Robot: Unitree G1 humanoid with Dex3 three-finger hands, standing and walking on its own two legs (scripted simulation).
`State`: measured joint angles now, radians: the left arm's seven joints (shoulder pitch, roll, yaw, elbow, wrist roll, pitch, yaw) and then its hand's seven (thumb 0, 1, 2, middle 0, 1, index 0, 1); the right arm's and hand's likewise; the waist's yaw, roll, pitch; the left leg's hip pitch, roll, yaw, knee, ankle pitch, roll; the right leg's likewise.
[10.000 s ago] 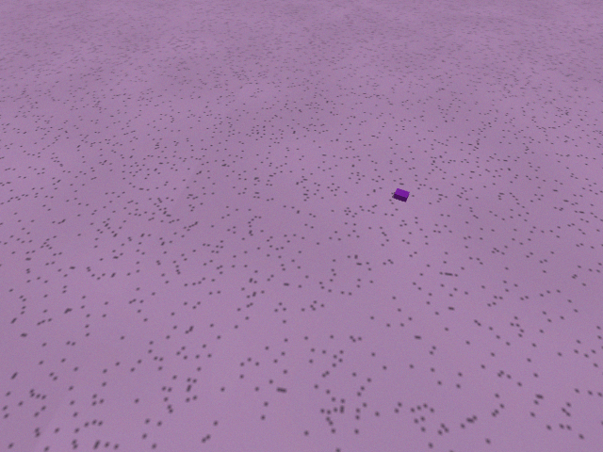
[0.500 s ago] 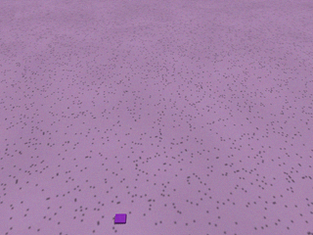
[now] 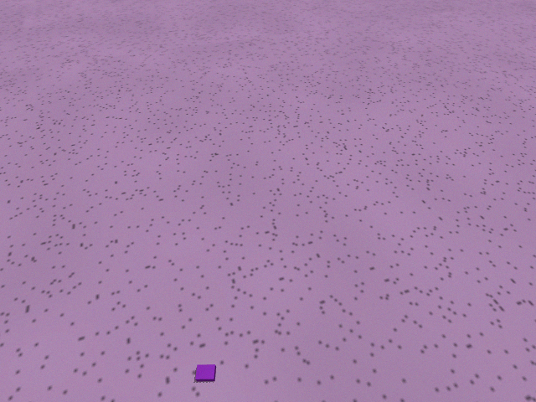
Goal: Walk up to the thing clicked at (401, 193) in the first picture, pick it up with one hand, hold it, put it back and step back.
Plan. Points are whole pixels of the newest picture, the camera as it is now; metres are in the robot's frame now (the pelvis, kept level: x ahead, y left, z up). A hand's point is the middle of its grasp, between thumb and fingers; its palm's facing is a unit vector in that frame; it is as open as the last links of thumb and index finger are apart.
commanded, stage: stand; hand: left
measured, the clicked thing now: (206, 372) +0.36 +0.23 -0.77
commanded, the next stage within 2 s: walk up in 0.74 s
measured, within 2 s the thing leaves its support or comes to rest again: neither
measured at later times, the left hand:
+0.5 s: hand out of the picture +0.07 +0.26 -0.16, palm faces -0.03 -0.94 -0.35, open 7.4 cm
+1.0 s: hand out of the picture +0.06 +0.26 -0.16, palm faces -0.01 -0.94 -0.35, open 7.4 cm
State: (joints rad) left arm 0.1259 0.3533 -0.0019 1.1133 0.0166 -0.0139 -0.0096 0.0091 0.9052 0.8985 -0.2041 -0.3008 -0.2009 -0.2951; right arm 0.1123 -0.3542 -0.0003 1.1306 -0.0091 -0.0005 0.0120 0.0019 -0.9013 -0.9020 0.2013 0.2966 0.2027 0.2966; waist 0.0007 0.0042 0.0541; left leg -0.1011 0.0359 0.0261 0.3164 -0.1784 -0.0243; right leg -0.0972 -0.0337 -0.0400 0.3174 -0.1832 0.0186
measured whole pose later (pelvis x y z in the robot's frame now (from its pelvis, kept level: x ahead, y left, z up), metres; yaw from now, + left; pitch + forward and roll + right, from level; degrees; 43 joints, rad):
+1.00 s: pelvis -0.02 -0.01 +0.00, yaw +1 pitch -2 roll +0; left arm 0.09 0.37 0.04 1.06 0.01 0.02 -0.01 0.01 0.91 0.90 -0.20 -0.30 -0.20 -0.30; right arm 0.08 -0.37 -0.03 1.08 0.01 0.02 0.01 0.00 -0.90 -0.90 0.20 0.30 0.20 0.30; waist 0.00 0.00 0.11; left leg -0.17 0.04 0.01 0.39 -0.18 -0.03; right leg -0.17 -0.03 -0.05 0.41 -0.20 0.01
